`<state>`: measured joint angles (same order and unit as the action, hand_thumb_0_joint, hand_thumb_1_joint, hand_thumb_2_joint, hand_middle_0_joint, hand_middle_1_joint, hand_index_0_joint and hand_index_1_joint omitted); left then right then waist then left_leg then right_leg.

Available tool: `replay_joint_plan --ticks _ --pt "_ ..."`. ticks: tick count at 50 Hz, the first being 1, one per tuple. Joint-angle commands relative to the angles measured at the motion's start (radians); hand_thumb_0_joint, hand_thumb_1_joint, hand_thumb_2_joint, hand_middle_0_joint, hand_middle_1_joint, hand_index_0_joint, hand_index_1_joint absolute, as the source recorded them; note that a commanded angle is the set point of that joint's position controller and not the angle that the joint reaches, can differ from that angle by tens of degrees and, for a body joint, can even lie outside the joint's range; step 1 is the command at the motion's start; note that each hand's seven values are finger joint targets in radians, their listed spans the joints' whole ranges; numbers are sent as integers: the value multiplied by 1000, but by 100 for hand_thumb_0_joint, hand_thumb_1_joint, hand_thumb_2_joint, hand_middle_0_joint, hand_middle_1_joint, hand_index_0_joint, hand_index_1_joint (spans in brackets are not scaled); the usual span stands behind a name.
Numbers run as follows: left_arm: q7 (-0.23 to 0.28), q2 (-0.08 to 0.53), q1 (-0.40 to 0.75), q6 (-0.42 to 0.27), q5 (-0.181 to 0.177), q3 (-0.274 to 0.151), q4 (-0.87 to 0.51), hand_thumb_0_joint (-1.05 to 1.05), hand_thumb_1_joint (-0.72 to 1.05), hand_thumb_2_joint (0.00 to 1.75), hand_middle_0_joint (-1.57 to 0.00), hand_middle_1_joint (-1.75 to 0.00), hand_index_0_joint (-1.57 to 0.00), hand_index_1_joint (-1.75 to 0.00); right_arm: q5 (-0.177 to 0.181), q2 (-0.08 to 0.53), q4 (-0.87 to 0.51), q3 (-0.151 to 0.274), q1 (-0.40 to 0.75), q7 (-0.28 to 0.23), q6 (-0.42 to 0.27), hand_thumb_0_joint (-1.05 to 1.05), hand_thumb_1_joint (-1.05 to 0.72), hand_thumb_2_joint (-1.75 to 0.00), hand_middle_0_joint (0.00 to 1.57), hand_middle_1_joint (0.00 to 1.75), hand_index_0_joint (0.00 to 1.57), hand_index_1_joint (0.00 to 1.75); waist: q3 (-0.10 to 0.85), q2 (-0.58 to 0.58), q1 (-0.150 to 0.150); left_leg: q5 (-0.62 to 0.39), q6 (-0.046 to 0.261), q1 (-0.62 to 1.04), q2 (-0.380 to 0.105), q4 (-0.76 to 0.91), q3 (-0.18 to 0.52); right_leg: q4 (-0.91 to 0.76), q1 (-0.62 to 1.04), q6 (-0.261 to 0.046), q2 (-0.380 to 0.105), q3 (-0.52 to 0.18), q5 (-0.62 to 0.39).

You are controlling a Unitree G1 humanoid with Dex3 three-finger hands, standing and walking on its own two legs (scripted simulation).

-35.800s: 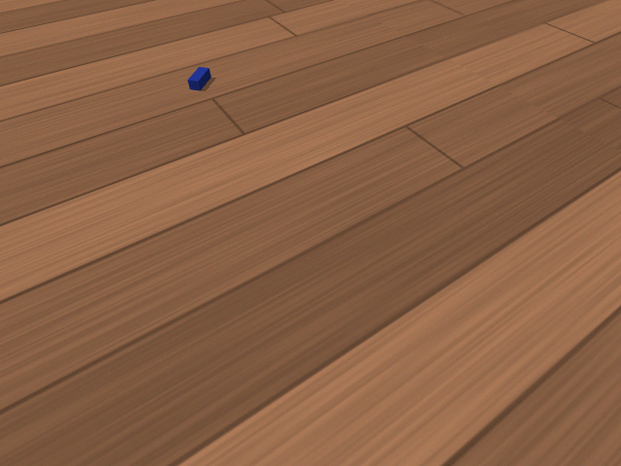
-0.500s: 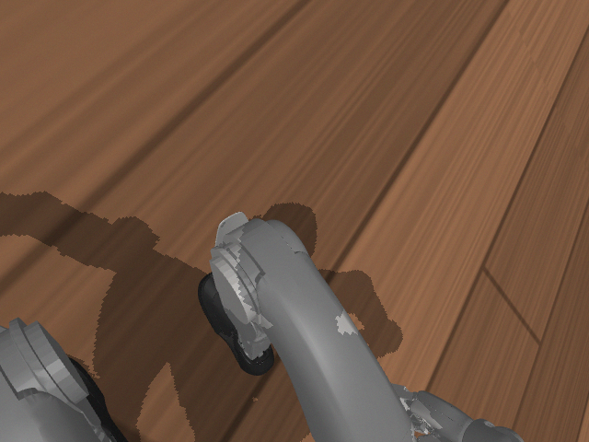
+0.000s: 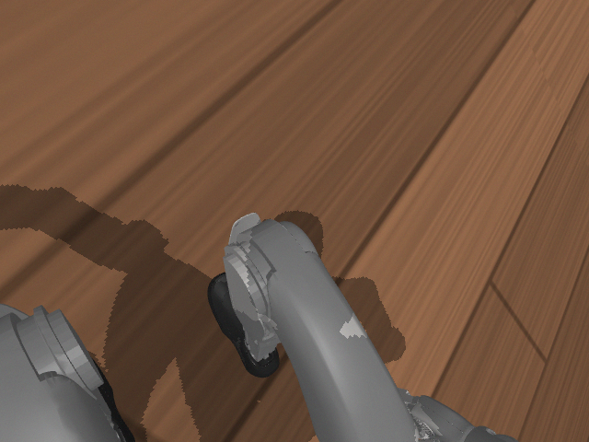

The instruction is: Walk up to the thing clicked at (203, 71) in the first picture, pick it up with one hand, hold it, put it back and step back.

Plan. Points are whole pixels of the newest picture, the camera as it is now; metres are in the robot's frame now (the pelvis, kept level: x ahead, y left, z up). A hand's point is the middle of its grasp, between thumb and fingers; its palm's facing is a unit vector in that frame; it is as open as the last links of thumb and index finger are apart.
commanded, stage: settle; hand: left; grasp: from above
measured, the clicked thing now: out of the picture +0.44 +0.38 -0.30
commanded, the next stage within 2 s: lift in 0.36 s
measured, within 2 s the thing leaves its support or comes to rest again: neither
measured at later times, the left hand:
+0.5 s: hand out of the picture +0.43 +0.38 -0.16, palm faces +0.05 -0.47 -0.88, open 9.8 cm
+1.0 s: hand out of the picture +0.39 +0.37 -0.03, palm faces +0.10 -0.45 -0.89, open 9.6 cm
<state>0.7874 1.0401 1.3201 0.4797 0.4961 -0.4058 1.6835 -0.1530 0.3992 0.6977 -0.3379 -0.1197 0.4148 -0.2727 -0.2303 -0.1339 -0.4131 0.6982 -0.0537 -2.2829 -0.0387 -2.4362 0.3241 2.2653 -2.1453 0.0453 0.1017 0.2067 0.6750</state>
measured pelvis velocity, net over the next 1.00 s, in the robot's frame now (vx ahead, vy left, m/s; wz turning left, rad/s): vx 0.01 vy -0.01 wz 0.16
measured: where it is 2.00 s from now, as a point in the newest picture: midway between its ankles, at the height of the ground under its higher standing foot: (184, 382)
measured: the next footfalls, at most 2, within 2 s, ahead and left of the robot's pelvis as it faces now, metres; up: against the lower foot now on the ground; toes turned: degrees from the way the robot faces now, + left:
none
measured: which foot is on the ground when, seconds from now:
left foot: down 0.00-1.00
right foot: down 0.00-1.00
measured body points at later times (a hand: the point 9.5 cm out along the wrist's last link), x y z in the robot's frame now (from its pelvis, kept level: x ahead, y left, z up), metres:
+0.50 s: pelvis +0.00 -0.01 +0.01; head +0.27 +0.10 +0.36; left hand +0.43 +0.40 -0.11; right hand +0.03 -0.26 -0.06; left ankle +0.07 +0.14 -0.30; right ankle +0.11 -0.11 -0.30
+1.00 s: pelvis +0.01 -0.01 +0.06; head +0.21 +0.04 +0.45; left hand +0.39 +0.39 +0.02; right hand +0.10 -0.29 -0.07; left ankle +0.07 +0.14 -0.30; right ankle +0.11 -0.11 -0.30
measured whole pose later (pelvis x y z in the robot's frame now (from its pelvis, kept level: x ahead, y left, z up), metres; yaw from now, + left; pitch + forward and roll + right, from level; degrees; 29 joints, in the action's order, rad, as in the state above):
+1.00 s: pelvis +0.01 -0.01 +0.06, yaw +9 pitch +35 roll -4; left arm 0.56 0.61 1.13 0.67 0.52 -0.36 1.43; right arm -0.04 0.34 0.90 0.03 -0.14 0.31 -0.18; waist 0.14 0.07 -0.19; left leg 0.67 -0.05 -2.14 -0.06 -2.19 0.13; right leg 2.15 -2.08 0.01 0.07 0.06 0.69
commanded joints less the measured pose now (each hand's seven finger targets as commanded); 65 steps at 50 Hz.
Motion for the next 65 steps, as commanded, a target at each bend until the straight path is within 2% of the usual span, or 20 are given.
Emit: replay_joint_plan --ticks 1,4,13,19,22,25,26,28,30,31,36,37,38,39,41,48,51,55,58,65 --pt "47 249 338 12 86 64 -238 0 32 76 -79 -59 -75 -63 9 337 40 127 -257 -7 22 0 -91 -90 20 30 20 30 802 743 -38 -276 33 638 -59 245 -129 -214 374 -50 6 64 -375" --pt "27 205 304 32 109 70 -226 0 36 74 -80 -59 -78 -62 20 342 43 165 -267 -8 25 0 -91 -90 20 30 20 30 821 723 -25 -286 34 626 -58 246 -139 -226 362 -51 7 59 -376" --pt "-41 48 253 73 73 85 -171 0 39 86 -85 -63 -81 -68 47 280 108 208 -324 -15 28 0 -90 -90 20 30 20 30 818 587 10 -217 45 568 -41 280 -148 -238 314 -46 10 49 -307" --pt "-60 85 308 74 99 90 -211 0 41 80 -86 -58 -83 -62 41 255 153 226 -298 -36 21 0 -90 -90 20 30 20 30 808 558 31 -177 58 526 -28 287 -180 -262 308 -43 4 13 -255" --pt "-57 130 320 77 134 63 -244 0 50 76 -95 -64 -91 -66 36 266 144 251 -274 -43 21 0 -92 -91 20 30 20 30 872 570 50 -206 59 568 -28 291 -186 -252 318 -45 -6 11 -275" --pt "-51 118 329 85 146 52 -235 0 44 70 -87 -59 -83 -59 32 271 169 276 -279 -49 21 0 -88 -89 20 30 20 30 902 605 61 -201 54 601 -27 311 -197 -251 317 -50 -10 11 -269" --pt "-57 90 310 92 137 55 -222 0 52 74 -95 -61 -91 -63 35 267 159 281 -284 -49 23 0 -92 -91 20 30 20 30 910 596 59 -201 52 615 -27 321 -197 -254 319 -51 -12 10 -270" --pt "-56 101 325 98 129 31 -258 0 68 80 -105 -61 -103 -64 42 262 167 296 -298 -51 28 0 -91 -90 20 30 20 30 973 608 86 -213 51 641 -27 318 -213 -268 343 -51 -9 1 -272" --pt "-61 87 342 108 110 29 -317 0 71 82 -107 -61 -105 -64 44 242 191 304 -297 -53 29 0 -91 -90 20 30 20 30 999 618 103 -211 52 639 -20 324 -228 -279 348 -51 -12 -6 -260" --pt "-62 49 293 118 101 29 -254 0 72 86 -109 -62 -106 -66 53 257 179 324 -288 -53 31 0 -91 -90 20 30 20 30 1021 613 117 -213 48 652 -23 333 -230 -282 349 -53 -12 -6 -256" --pt "-77 22 299 145 75 19 -337 0 77 85 -113 -58 -110 -61 72 234 184 361 -278 -62 53 0 -90 -90 20 30 20 30 1076 556 154 -267 58 640 -17 332 -262 -302 377 -46 -18 -31 -317" --pt "-85 -7 299 150 71 32 -338 0 75 83 -111 -56 -108 -60 74 228 189 372 -266 -66 57 0 -90 -90 20 30 20 30 1063 551 148 -262 61 632 -15 338 -264 -307 361 -47 -22 -33 -311" --pt "-88 3 279 150 80 27 -351 0 76 83 -112 -56 -109 -59 81 226 185 379 -267 -68 62 0 -90 -90 20 30 20 30 1080 545 166 -262 61 647 -16 344 -267 -312 367 -47 -20 -40 -307" --pt "-100 -21 309 146 81 44 -390 0 74 85 -111 -58 -108 -61 79 188 210 364 -276 -70 67 0 -90 -90 20 30 20 30 1075 534 162 -257 61 647 -15 357 -274 -322 386 -46 -19 -48 -303" --pt "-119 -15 264 155 97 39 -382 0 74 84 -111 -56 -108 -60 92 197 201 396 -265 -81 72 0 -90 -90 20 30 20 30 1104 504 183 -251 63 667 -12 368 -281 -347 393 -50 -18 -64 -284" --pt "-197 -177 136 203 64 104 -396 0 73 83 -108 -60 -106 -63 122 166 185 453 -250 -116 84 0 -90 -90 20 30 20 30 1146 397 217 -233 66 740 -1 483 -294 -438 451 -57 -24 -98 -227" --pt "-202 -176 124 217 63 115 -453 0 74 81 -109 -60 -107 -62 135 155 169 448 -238 -146 90 0 -89 -90 20 30 20 30 1142 349 228 -189 68 763 3 533 -290 -506 481 -57 -22 -116 -160" --pt "-221 -214 117 244 71 147 -495 0 72 81 -104 -66 -104 -67 144 120 147 421 -219 -197 83 0 -89 -90 20 30 20 30 1082 252 215 -158 78 755 11 595 -307 -612 580 -45 -23 -161 -107" --pt "-223 -237 124 255 76 177 -545 0 70 86 -104 -69 -103 -71 144 112 149 412 -192 -228 74 0 -89 -90 20 30 20 30 1074 250 218 -150 73 798 10 656 -310 -686 638 -42 -27 -193 -72" --pt "-243 -330 60 291 73 258 -664 0 65 92 -101 -72 -99 -75 159 128 131 416 -131 -268 60 0 -89 -90 20 30 20 30 1075 364 255 -169 34 1138 -1 904 -273 -788 711 -64 -38 -135 -152"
